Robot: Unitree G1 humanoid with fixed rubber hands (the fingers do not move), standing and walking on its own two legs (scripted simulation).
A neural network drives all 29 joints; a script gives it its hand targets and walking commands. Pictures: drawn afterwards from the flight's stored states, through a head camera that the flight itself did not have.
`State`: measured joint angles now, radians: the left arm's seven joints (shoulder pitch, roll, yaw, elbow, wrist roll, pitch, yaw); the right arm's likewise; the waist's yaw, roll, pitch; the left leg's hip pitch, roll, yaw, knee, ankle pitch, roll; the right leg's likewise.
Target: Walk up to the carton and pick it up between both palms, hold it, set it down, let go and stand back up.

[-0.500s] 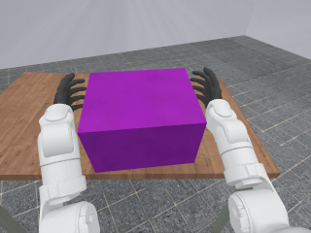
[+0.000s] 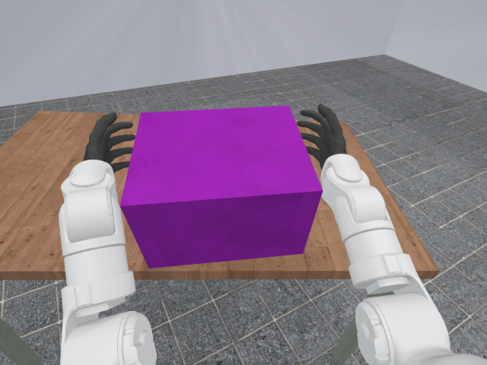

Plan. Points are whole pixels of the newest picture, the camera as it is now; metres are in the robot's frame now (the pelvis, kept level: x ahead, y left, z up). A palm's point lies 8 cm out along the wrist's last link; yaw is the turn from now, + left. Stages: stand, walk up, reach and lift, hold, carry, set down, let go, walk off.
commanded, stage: hold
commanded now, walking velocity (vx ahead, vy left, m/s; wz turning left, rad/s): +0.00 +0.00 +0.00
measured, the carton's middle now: (222, 183) +0.39 +0.01 +0.14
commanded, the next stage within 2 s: set down in 0.40 s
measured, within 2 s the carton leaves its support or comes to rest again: neither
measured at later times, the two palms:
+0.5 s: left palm (98, 164) +0.35 +0.19 +0.22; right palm (331, 152) +0.36 -0.16 +0.22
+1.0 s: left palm (113, 175) +0.39 +0.19 +0.16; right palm (320, 162) +0.39 -0.16 +0.18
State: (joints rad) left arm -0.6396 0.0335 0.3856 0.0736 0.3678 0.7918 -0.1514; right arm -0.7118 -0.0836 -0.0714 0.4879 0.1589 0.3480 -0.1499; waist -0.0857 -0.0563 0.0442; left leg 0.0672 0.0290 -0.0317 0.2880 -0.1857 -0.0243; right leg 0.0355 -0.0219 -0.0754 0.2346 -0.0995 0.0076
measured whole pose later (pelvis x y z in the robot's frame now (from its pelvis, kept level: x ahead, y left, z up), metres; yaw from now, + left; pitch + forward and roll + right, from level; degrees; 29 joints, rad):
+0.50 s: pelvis +0.00 +0.00 +0.00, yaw +0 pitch -10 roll -1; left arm -0.62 0.02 0.38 0.03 0.36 0.79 -0.14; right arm -0.69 -0.08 -0.08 0.44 0.16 0.35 -0.15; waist -0.08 -0.05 0.05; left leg 0.07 0.03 -0.03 0.29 -0.19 -0.02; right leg 0.04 -0.02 -0.07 0.24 -0.10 0.01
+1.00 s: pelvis +0.03 +0.00 +0.00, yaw +2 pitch -8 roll -1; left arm -0.54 0.00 0.33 0.16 0.34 0.48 -0.08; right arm -0.58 -0.04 -0.13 0.54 0.04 -0.05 -0.11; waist -0.08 -0.06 0.08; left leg 0.07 0.03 -0.06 0.31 -0.23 -0.03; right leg 0.06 -0.02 -0.10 0.23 -0.14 0.02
